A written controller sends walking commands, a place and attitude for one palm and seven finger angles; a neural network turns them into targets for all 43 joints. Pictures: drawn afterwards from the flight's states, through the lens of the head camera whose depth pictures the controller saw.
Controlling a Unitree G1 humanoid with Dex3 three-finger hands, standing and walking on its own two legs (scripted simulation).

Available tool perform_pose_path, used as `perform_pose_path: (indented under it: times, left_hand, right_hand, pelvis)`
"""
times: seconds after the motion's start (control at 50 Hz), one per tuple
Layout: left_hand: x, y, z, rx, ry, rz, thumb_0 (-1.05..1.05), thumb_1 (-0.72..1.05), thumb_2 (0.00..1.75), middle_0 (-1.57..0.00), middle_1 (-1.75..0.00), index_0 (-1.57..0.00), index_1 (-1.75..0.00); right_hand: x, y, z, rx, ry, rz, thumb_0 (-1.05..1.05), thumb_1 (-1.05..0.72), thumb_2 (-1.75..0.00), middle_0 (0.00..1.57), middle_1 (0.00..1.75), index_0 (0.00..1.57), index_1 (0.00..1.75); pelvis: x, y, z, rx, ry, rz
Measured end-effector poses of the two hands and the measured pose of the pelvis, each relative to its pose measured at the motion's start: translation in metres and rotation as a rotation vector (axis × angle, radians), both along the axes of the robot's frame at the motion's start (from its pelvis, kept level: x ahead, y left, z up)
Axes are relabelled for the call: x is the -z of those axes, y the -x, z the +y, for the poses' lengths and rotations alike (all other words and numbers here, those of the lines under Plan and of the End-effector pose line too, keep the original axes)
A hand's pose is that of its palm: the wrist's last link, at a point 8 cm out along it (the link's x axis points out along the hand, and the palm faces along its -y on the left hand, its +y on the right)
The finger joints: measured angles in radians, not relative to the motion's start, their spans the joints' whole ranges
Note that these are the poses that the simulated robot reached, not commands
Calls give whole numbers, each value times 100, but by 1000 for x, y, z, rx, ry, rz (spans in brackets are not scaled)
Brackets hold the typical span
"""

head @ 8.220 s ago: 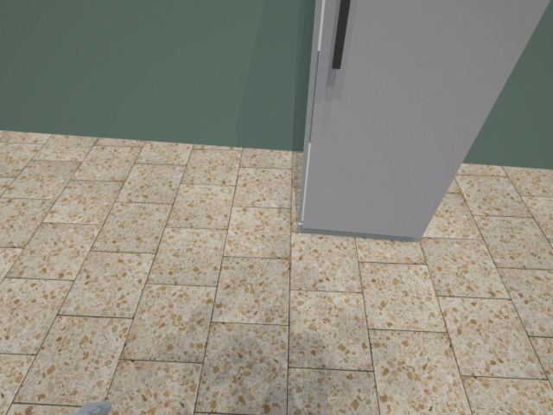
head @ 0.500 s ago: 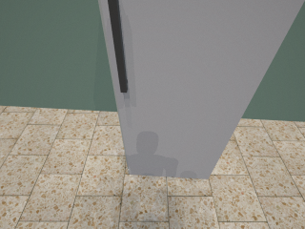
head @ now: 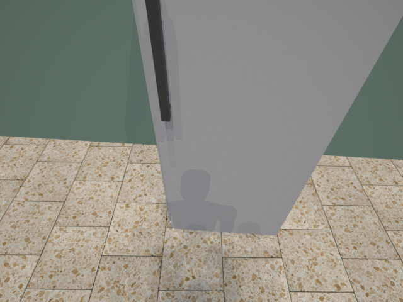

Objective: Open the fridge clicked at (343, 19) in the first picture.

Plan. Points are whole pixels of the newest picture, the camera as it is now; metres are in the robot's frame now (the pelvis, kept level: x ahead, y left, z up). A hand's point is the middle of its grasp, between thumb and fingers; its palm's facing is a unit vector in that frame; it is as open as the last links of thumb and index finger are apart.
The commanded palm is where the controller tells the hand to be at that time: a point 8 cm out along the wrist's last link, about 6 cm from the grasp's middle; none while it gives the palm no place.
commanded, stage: look again from close up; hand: left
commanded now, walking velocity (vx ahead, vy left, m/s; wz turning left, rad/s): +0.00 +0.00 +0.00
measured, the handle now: (161, 59) +0.55 +0.13 +0.22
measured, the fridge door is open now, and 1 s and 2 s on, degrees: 0 0 0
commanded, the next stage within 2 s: shuffle to correct the standing spot in 1.08 s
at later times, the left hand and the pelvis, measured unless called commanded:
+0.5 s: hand out of the picture +0.00 +0.15 -0.18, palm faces +0.05 -0.99 -0.16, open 7.4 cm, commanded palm none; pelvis +0.01 +0.00 +0.00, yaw +0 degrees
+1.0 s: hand out of the picture +0.00 +0.15 -0.18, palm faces +0.05 -0.99 -0.16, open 7.4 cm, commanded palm none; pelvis +0.02 +0.00 +0.00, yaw +0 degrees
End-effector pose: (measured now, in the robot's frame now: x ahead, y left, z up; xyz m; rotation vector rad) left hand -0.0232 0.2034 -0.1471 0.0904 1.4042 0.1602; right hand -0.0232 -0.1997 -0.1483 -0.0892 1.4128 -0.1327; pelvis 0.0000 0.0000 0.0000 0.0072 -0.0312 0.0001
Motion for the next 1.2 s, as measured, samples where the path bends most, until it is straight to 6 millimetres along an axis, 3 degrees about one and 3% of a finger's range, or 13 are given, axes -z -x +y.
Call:
perform_pose_path:
  times: [1.2]
  left_hand:
    - [-1, -25, -3, 7, -3, 11, 1, 91, 90, -20, -30, -20, -30]
  right_hand:
    - [-2, -28, -7, -12, 9, 10, 1, -91, -90, 20, 30, 20, 30]
  pelvis:
    - [-2, -23, -5, 3, 2, 8]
